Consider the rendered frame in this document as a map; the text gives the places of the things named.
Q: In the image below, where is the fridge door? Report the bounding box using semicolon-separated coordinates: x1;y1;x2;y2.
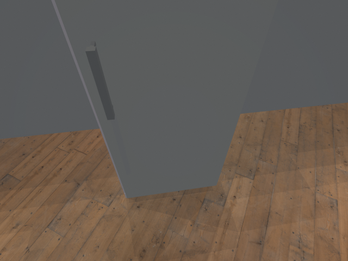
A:
55;0;278;198

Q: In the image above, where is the handle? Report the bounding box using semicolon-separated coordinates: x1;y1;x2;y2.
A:
85;41;115;120

